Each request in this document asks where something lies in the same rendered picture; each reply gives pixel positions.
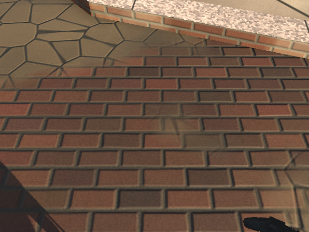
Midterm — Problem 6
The robot right hand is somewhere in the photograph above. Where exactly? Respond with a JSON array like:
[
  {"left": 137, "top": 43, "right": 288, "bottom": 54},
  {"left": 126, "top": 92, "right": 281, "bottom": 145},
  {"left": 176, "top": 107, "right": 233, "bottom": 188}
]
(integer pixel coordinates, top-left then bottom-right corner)
[{"left": 243, "top": 217, "right": 300, "bottom": 232}]

